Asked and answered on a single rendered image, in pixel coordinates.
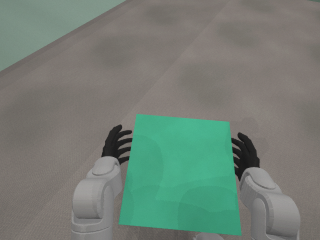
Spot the left robot hand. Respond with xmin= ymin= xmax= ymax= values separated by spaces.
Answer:
xmin=101 ymin=124 xmax=133 ymax=165

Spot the right robot hand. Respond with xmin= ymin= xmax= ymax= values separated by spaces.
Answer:
xmin=231 ymin=132 xmax=260 ymax=181

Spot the right robot forearm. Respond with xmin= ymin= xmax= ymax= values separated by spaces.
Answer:
xmin=239 ymin=167 xmax=301 ymax=240

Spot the carton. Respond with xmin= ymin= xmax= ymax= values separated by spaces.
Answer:
xmin=118 ymin=114 xmax=242 ymax=236

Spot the left robot forearm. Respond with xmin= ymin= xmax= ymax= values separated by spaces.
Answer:
xmin=71 ymin=156 xmax=123 ymax=240

